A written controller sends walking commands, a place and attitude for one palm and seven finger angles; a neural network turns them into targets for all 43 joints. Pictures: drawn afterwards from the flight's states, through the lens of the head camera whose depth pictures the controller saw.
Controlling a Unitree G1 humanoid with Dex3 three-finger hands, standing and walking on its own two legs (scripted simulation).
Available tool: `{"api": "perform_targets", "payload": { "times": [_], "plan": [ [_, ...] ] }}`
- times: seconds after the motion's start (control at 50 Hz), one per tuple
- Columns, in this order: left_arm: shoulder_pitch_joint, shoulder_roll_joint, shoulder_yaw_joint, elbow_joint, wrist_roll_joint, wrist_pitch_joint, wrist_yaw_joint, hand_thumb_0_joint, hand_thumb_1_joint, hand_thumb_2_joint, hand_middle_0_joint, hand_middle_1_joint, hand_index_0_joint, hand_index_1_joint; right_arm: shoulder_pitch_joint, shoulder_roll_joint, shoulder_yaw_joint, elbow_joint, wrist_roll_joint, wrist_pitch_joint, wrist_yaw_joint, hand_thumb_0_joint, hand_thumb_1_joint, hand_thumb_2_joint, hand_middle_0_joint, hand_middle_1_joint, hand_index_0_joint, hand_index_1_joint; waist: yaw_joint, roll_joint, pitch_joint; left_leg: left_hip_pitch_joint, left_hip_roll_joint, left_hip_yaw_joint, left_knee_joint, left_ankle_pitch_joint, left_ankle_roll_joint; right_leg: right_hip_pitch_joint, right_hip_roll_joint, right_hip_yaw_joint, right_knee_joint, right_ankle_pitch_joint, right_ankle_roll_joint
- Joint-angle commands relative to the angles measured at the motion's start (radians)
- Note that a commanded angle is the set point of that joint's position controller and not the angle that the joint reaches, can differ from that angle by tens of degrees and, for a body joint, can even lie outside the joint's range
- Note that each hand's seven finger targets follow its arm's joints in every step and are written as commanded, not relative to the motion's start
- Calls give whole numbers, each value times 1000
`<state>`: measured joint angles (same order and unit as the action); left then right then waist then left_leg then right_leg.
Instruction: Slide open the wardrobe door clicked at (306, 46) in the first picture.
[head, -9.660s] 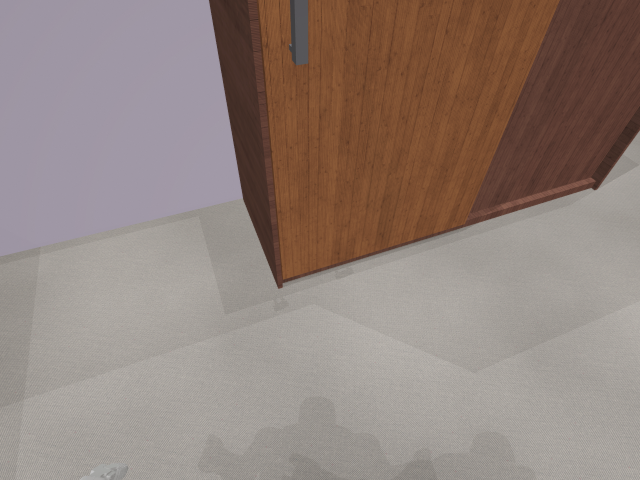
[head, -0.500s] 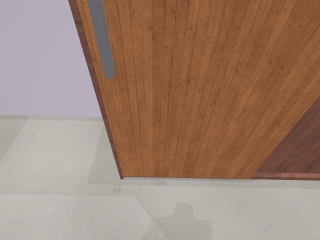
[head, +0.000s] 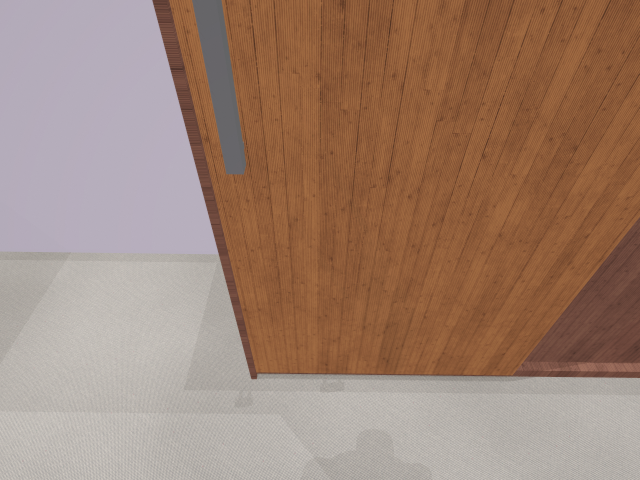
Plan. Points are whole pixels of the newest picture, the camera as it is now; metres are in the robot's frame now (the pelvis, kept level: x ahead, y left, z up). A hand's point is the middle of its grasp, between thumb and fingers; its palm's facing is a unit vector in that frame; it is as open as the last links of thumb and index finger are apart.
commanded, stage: come to a stop and stand still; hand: left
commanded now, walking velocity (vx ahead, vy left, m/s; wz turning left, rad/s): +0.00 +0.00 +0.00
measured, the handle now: (223, 67) +0.57 +0.17 +0.27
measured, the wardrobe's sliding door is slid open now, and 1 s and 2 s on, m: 0.00 0.00 0.00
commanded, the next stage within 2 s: look again from close up in 0.04 s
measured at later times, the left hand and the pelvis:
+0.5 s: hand out of the picture +0.02 +0.19 -0.16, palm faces +0.00 -0.97 -0.24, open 7.4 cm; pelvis -0.01 -0.01 +0.01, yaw +0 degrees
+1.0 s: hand out of the picture -0.01 +0.15 -0.17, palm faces +0.02 -0.98 -0.18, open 7.4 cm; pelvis -0.01 -0.02 +0.01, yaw +0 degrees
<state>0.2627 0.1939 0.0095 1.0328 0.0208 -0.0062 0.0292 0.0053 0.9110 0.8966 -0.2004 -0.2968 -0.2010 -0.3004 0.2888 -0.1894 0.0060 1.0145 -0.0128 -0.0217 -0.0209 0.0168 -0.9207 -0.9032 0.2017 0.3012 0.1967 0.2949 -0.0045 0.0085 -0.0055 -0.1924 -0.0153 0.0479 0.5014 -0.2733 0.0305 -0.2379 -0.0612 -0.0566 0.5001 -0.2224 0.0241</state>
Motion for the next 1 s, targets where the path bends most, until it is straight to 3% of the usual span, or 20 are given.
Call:
{"api": "perform_targets", "payload": {
  "times": [0.0, 0.36, 0.48, 0.76, 0.98],
  "plan": [
    [32, 135, 23, -53, -3, -18, 3, 0, 900, 900, -200, -300, -200, -300, -3, -158, -34, -53, -5, -23, -2, 0, -900, -900, 200, 300, 200, 300, 9, -3, 63, -115, 121, -127, -172, 73, 3, 61, -51, 71, -75, 66, -53],
    [-7, 187, 13, -28, -7, -21, -4, 0, 900, 900, -200, -300, -200, -300, -62, -202, -24, -3, -2, -15, 8, 0, -900, -900, 200, 300, 200, 300, 4, -10, 29, -50, 122, -110, -191, 83, -12, 78, -68, 91, -144, 49, -50],
    [9, 174, 9, -8, -6, -18, -3, 0, 900, 900, -200, -300, -200, -300, -55, -185, -21, 21, -1, -11, 8, 0, -900, -900, 200, 300, 200, 300, 6, -14, 67, -67, 117, -106, -211, 28, -16, 64, -69, 97, -168, 1, -48],
    [60, 120, 6, 15, -7, -20, 2, 0, 900, 900, -200, -300, -200, -300, 7, -118, -15, 59, 0, -7, 4, 0, -900, -900, 200, 300, 200, 300, 8, -20, 68, -69, 110, -93, -198, 42, -22, 65, -66, 96, -179, -3, -50],
    [100, 69, 6, 22, -6, -15, 7, 0, 900, 900, -200, -300, -200, -300, 60, -66, -16, 71, 0, -3, 0, 0, -900, -900, 200, 300, 200, 300, 8, -17, 97, -97, 108, -94, -203, -18, -21, 39, -56, 94, -175, -42, -50]
  ]
}}
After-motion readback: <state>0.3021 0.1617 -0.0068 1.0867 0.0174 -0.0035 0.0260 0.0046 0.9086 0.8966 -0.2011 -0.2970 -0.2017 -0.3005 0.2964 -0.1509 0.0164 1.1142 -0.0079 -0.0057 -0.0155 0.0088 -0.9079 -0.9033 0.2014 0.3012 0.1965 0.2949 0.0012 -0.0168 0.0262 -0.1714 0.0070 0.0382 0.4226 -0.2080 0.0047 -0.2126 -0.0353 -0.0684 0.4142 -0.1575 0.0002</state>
